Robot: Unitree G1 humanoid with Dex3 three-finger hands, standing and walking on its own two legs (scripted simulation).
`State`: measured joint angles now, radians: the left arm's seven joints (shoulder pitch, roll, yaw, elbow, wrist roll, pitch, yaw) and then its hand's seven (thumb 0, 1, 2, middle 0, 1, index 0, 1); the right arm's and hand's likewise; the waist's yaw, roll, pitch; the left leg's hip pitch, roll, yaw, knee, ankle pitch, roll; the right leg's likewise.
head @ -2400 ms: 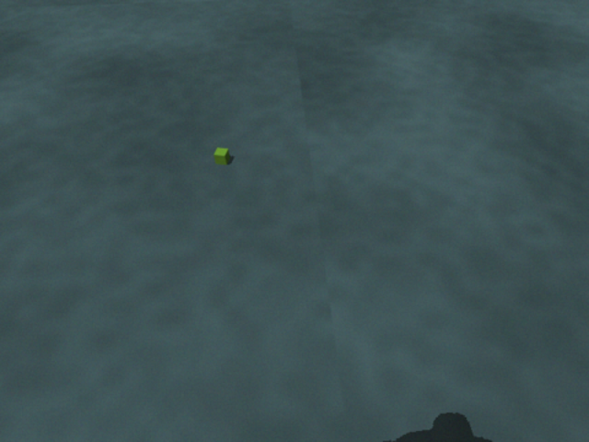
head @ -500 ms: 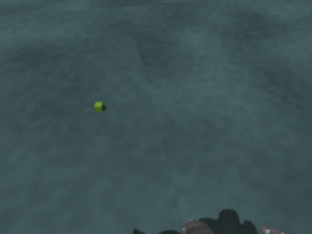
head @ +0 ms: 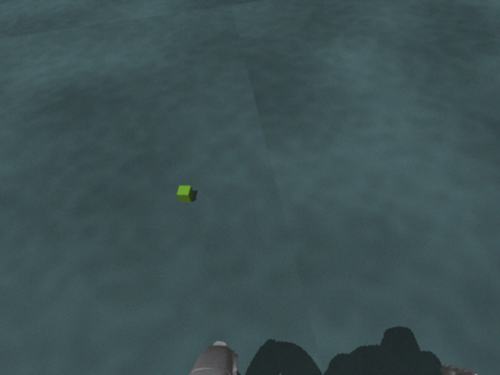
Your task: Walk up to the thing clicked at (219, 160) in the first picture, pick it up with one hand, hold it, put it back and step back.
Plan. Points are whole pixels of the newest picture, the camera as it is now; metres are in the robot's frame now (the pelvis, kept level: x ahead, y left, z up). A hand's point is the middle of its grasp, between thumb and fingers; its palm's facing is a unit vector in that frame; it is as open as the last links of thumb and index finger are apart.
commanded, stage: walk up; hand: left
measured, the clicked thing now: (185, 193) +1.04 +0.44 -0.74
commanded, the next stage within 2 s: none
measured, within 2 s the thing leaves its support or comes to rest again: neither
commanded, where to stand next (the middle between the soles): +0.58 +0.26 m, yaw -4 degrees
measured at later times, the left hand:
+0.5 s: hand (76, 303) +0.27 +0.40 -0.13, palm faces -0.10 -0.91 -0.41, open 7.4 cm
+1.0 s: hand (59, 249) +0.40 +0.49 -0.13, palm faces -0.03 -0.89 -0.45, open 7.4 cm
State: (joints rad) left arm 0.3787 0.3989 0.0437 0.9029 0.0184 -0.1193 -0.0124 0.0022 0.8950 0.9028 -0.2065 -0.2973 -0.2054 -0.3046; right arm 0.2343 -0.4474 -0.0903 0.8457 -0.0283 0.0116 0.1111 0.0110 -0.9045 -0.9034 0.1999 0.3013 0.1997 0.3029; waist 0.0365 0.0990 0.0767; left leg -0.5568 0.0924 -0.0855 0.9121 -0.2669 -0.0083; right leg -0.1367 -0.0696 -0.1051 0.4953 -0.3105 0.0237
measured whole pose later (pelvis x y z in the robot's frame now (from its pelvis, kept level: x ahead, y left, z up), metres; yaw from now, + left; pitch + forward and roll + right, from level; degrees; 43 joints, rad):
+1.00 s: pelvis +0.35 +0.20 -0.01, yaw -1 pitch -3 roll -2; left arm 0.34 0.43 0.05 0.87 0.03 -0.10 -0.02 0.00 0.89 0.90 -0.21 -0.30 -0.21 -0.30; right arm 0.30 -0.47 -0.11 0.85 -0.03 0.01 0.11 0.01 -0.90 -0.90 0.20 0.30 0.20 0.30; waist 0.02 0.07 0.06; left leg -0.46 0.14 -0.02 0.73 -0.28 -0.01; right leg -0.20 -0.09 -0.08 0.56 -0.31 0.02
